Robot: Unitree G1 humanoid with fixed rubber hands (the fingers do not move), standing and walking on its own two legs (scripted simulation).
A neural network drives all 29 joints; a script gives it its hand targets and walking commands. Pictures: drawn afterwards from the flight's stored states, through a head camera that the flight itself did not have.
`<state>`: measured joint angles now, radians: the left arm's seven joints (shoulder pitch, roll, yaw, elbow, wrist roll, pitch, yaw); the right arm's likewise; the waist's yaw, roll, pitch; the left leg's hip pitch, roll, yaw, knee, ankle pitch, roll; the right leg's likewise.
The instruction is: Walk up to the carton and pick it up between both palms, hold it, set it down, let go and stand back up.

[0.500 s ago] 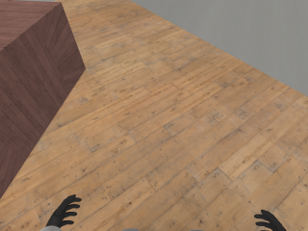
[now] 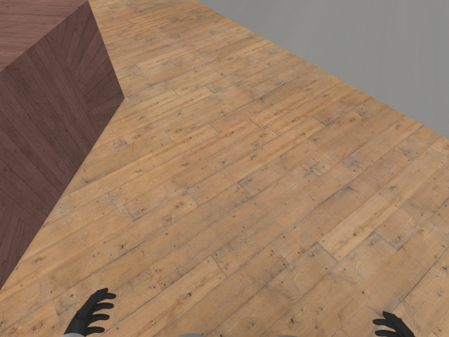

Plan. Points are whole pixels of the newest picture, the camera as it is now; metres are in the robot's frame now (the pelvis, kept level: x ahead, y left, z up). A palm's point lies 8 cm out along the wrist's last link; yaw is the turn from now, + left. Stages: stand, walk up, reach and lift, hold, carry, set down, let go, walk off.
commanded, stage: stand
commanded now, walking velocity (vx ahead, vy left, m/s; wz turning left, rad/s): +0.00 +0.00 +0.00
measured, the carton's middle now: out of the picture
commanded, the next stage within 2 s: walk up in 0.28 s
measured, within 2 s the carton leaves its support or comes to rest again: neither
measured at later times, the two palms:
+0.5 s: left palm out of the picture +0.10 +0.29 -0.08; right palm out of the picture +0.07 -0.30 -0.09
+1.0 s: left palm out of the picture +0.06 +0.47 -0.08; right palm out of the picture +0.13 -0.17 -0.07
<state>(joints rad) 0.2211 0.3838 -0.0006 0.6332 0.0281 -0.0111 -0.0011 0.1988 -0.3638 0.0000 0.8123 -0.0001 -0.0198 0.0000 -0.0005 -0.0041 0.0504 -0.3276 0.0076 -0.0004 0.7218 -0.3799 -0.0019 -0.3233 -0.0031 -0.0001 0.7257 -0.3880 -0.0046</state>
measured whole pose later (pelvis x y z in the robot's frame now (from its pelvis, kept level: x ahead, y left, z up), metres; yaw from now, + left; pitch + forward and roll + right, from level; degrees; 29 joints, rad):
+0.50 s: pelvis -0.02 +0.00 +0.01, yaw +0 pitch -1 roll +0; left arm 0.22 0.38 0.00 0.69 0.03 -0.02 0.00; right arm 0.19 -0.36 0.00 0.86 0.00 -0.02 0.00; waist 0.00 -0.01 0.05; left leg -0.33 0.01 0.00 0.66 -0.31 0.00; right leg -0.32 0.00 0.00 0.67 -0.32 0.00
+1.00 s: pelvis +0.01 +0.12 +0.00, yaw +16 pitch -4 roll +0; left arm 0.22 0.50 0.05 0.69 0.03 -0.02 -0.03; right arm 0.34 -0.38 -0.06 0.80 0.00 0.05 0.13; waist -0.03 -0.10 0.06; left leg -0.32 0.00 -0.04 0.70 -0.34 0.01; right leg -0.36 -0.08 -0.09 1.08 -0.53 -0.02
